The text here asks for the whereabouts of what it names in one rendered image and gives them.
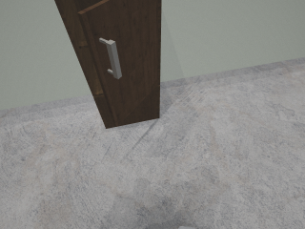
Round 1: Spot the cupboard door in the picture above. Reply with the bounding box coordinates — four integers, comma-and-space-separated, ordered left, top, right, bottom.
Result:
77, 0, 158, 127

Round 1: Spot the handle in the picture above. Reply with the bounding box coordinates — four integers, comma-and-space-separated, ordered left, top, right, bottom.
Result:
99, 38, 122, 79

